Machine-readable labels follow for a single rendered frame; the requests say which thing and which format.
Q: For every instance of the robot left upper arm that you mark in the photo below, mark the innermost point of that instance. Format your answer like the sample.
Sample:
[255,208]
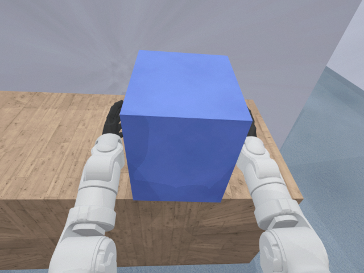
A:
[95,254]

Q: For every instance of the robot left forearm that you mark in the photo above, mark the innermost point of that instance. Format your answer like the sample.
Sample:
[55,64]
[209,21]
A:
[94,213]

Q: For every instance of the carton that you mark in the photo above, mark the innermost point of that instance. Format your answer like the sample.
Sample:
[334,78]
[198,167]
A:
[184,122]

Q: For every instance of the robot right upper arm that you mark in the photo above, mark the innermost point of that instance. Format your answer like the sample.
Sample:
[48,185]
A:
[292,250]

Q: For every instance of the robot right forearm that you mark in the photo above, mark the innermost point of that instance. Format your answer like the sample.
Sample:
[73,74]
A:
[274,207]

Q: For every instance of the pedestal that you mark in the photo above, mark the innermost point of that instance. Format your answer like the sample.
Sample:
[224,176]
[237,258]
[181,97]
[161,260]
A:
[45,142]

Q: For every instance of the robot right hand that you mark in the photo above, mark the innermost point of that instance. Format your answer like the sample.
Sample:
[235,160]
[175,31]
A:
[252,130]

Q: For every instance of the robot left hand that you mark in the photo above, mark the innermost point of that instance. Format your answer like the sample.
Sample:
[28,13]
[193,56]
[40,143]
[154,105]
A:
[112,124]

